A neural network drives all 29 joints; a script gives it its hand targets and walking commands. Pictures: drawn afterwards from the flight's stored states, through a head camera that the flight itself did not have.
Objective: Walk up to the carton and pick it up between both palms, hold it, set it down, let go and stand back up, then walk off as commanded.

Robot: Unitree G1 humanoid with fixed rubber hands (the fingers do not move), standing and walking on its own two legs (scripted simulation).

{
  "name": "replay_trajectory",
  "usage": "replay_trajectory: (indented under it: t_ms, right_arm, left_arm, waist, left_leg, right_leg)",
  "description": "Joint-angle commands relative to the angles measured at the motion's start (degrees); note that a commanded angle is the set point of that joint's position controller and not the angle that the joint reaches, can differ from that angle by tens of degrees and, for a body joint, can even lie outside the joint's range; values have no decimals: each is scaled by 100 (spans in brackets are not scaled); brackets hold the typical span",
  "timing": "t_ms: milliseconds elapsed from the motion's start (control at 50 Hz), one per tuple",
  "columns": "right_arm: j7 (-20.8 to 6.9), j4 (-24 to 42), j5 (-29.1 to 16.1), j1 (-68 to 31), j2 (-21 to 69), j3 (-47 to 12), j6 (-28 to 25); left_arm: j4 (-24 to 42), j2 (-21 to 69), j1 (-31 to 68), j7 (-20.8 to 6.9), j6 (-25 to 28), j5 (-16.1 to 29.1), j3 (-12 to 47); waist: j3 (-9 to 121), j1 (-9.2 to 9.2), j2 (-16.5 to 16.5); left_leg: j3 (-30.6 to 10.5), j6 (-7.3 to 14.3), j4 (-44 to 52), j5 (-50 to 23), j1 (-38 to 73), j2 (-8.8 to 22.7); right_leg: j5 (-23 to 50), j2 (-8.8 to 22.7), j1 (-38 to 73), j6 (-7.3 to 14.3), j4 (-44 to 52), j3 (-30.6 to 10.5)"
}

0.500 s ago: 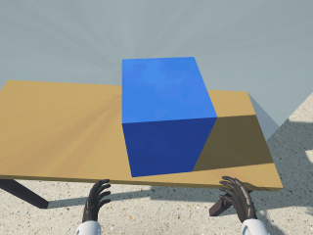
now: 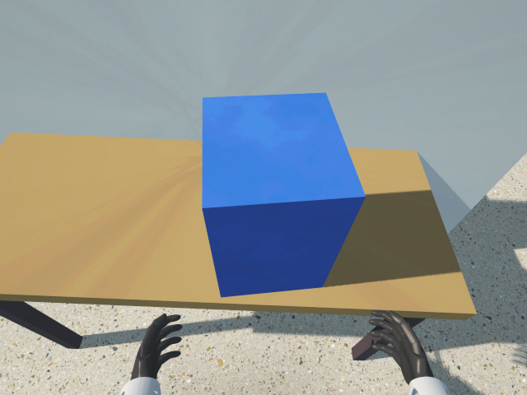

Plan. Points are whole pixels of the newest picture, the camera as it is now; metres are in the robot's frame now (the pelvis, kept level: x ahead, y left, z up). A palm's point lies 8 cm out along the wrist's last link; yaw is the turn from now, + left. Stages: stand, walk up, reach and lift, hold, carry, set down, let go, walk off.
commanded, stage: set down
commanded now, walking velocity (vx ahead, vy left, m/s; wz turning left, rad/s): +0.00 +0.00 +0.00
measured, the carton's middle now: (269, 203) +0.43 +0.01 +0.01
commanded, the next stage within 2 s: let go in 0.20 s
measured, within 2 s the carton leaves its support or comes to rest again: neither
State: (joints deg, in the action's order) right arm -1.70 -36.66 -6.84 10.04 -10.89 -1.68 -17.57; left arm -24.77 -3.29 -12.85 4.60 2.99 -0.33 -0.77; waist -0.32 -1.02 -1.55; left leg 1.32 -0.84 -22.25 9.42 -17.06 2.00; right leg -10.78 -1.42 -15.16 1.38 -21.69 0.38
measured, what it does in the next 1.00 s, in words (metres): stands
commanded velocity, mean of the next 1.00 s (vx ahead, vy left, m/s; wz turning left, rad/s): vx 0.00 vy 0.00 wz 0.00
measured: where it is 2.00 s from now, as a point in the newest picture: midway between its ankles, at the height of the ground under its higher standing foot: outside the picture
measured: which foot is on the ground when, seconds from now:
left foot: down 0.00-1.00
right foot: down 0.00-1.00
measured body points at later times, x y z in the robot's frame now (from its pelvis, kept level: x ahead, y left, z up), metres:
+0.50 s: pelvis +0.00 +0.00 +0.00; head +0.06 +0.01 +0.45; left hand +0.17 +0.20 -0.09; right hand +0.19 -0.21 -0.08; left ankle +0.02 +0.13 -0.74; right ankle +0.00 -0.11 -0.74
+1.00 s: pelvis +0.02 +0.00 -0.01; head +0.00 +0.02 +0.44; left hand +0.17 +0.25 -0.10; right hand +0.18 -0.24 -0.09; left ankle +0.02 +0.13 -0.74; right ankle +0.00 -0.11 -0.74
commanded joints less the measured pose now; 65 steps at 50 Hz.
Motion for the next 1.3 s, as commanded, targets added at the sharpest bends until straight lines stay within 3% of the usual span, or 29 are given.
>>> replay_trajectory:
  t_ms: [0,40,60,80,120,180,220,240,280,300,360,380,400,420,440,460,480,620,700,720,740,760,860,960,1040,1140,1200,1220,1280]
  right_arm:
    - [175,444,395,-202,-484,297,-97]
    - [95,574,288,-211,-527,285,-180]
    - [143,976,255,-102,-519,330,-209]
    - [159,211,495,-197,-435,250,-34]
    - [148,731,283,-147,-485,209,-183]
    - [232,37,498,38,-473,211,-27]
    - [237,916,312,-91,-505,260,-254]
    - [253,-29,499,114,-424,229,-89]
    - [231,616,377,-56,-529,321,-223]
    - [259,24,507,20,-370,236,-99]
    - [265,130,457,107,-442,234,-145]
    - [257,427,435,-62,-488,318,-175]
    - [265,-102,560,-76,-497,358,-25]
    - [258,391,455,-102,-499,349,-115]
    - [264,36,546,-56,-342,180,20]
    - [237,645,473,-116,-454,256,-103]
    - [267,-111,612,-82,-392,247,33]
    - [294,-2,757,-297,-324,418,120]
    - [297,196,714,-296,-284,472,17]
    - [284,-157,971,262,-1809,627,670]
    - [298,-176,957,265,-1757,645,921]
    - [304,-141,986,273,-1677,626,1004]
    - [236,-91,924,122,-1510,560,1223]
    - [244,-148,981,374,-1718,716,1307]
    - [208,-31,967,308,-1641,704,1333]
    - [178,-55,1009,334,-1777,746,1312]
    - [180,-60,970,367,-1726,713,1342]
    - [165,-53,1011,283,-1749,738,1313]
    - [171,-29,1019,153,-1783,726,1253]
  left_arm:
    - [506,-1211,411,-126,3,194,-55]
    - [765,-1208,317,-32,87,198,-76]
    - [1083,-1245,270,-45,99,296,-67]
    - [119,-1231,330,-154,-125,96,-95]
    - [986,-1327,288,-85,5,201,-157]
    - [191,-1240,83,-246,-198,88,-148]
    - [1274,-1470,92,-174,-13,274,-187]
    - [265,-1246,-23,-258,-236,18,-217]
    - [951,-1361,96,-211,-135,190,-158]
    - [319,-1275,98,-288,-272,36,-185]
    - [530,-1324,-19,-290,-255,8,-255]
    - [824,-1389,63,-261,-261,116,-237]
    - [88,-1225,90,-339,-386,5,-184]
    - [752,-1372,151,-294,-274,96,-236]
    - [111,-1338,69,-381,-404,46,-239]
    - [816,-1388,74,-291,-288,87,-307]
    - [77,-1306,53,-374,-467,-39,-254]
    - [151,-1506,267,-405,-610,61,-211]
    - [437,-1570,325,-340,-515,113,-246]
    - [-253,-2434,201,-344,-296,-316,-606]
    - [-320,-2368,-106,-333,-239,-266,-692]
    - [-386,-2243,-165,-316,-203,-274,-634]
    - [-680,-2066,209,-401,-88,-216,-550]
    - [-1127,-2165,-303,-388,-25,-207,-588]
    - [-1146,-2394,74,-430,42,-283,-689]
    - [-1249,-2469,5,-441,75,-251,-677]
    - [-1170,-2433,6,-420,153,-260,-628]
    - [-1276,-2548,-50,-421,146,-248,-709]
    - [-1275,-2356,54,-478,125,-262,-635]
  waist:
    - [981,33,-305]
    - [1015,-91,-69]
    - [1164,-95,-319]
    - [736,-42,-238]
    - [1178,-158,-208]
    - [922,56,-141]
    - [1478,-99,-218]
    - [896,7,-162]
    - [1332,-37,-208]
    - [1081,48,-153]
    - [1151,-7,-72]
    - [1248,-4,-93]
    - [899,95,-180]
    - [1084,-16,-84]
    - [791,58,-191]
    - [1160,-90,-209]
    - [785,23,-65]
    - [775,92,-68]
    - [958,1,-1]
    - [2088,36,-65]
    - [2295,-104,-553]
    - [2228,-82,-243]
    - [1524,19,-259]
    - [1032,-21,-42]
    - [654,171,-14]
    - [290,112,354]
    - [19,104,44]
    - [361,90,356]
    - [248,2,209]
  left_leg:
    - [393,163,289,-385,1853,-362]
    - [394,116,274,-567,1794,-335]
    - [369,160,237,-634,1809,-323]
    - [405,150,355,-354,1655,-361]
    - [396,134,230,-760,1845,-334]
    - [407,119,232,-542,1783,-389]
    - [370,142,119,-967,1831,-344]
    - [447,119,202,-783,1718,-410]
    - [354,132,155,-922,1805,-327]
    - [422,130,215,-726,1772,-373]
    - [396,104,139,-970,1831,-372]
    - [372,105,163,-868,1945,-332]
    - [379,104,232,-684,1942,-341]
    - [389,108,193,-780,1891,-355]
    - [415,171,238,-484,1778,-355]
    - [388,162,204,-737,1885,-305]
    - [433,117,227,-554,1847,-338]
    - [409,124,260,-223,1871,-308]
    - [484,131,233,-416,1739,-330]
    - [-272,195,-772,-2205,1409,472]
    - [-252,314,-884,-2223,1315,430]
    - [-297,317,-867,-1747,890,374]
    - [-335,387,-664,-1071,746,411]
    - [-442,471,-769,-1347,685,393]
    - [-547,380,-353,-564,500,411]
    - [-586,388,-158,78,195,369]
    - [-669,381,-207,111,108,383]
    - [-595,409,-164,196,300,329]
    - [-619,349,-77,602,62,316]
  right_leg:
    - [309,162,557,-148,533,-59]
    - [347,138,539,-104,483,-56]
    - [558,113,597,-119,429,-39]
    - [335,166,566,-127,500,-43]
    - [796,112,686,-162,383,10]
    - [968,176,738,-174,410,-88]
    - [1532,139,931,-189,253,-45]
    - [1277,152,790,-204,356,-51]
    - [1326,102,872,-198,280,0]
    - [1177,159,849,-224,392,-41]
    - [1555,116,866,-225,273,-19]
    - [1290,74,787,-205,309,30]
    - [900,83,576,-199,434,36]
    - [1004,77,623,-213,354,37]
    - [764,171,633,-197,467,-77]
    - [899,51,582,-210,331,31]
    - [783,111,594,-182,387,-15]
    - [131,87,450,-163,457,38]
    - [387,93,511,-209,329,12]
    - [2001,588,1069,-116,-644,-321]
    - [2253,593,1293,-164,-726,-225]
    - [2297,714,1584,-152,-766,-371]
    - [1347,736,858,-36,-508,-410]
    - [1569,760,600,19,-462,-455]
    - [429,671,314,76,-264,-456]
    - [-129,693,32,117,-132,-620]
    - [-356,726,-65,133,10,-674]
    - [-431,697,59,102,-19,-794]
    - [-582,642,102,131,-9,-701]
